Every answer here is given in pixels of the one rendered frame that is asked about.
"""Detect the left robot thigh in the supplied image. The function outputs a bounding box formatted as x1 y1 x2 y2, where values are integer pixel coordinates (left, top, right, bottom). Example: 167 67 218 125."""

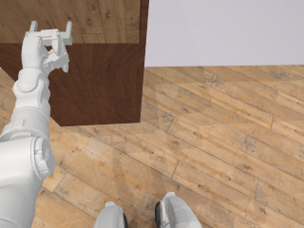
93 205 124 228

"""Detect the handle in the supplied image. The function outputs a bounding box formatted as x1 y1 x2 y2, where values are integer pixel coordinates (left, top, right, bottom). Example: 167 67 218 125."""
25 21 73 46

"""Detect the left robot upper arm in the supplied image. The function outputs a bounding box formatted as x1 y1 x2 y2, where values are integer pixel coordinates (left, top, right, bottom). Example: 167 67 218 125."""
0 136 56 228

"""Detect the cabinet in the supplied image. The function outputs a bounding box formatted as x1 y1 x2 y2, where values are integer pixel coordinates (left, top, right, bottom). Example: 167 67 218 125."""
0 0 149 127

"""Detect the drawer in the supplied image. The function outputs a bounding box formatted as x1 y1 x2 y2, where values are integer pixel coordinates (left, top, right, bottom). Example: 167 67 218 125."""
0 0 141 44

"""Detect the robot left hand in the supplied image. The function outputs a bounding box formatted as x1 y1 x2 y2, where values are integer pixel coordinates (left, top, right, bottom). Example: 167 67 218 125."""
21 28 69 77

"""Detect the left robot forearm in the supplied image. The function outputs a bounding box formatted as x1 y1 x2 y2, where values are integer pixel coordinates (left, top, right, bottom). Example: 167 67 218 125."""
0 67 51 143

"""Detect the robot right shin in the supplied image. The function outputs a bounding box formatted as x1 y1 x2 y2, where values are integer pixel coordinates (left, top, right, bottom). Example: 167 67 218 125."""
160 192 176 228

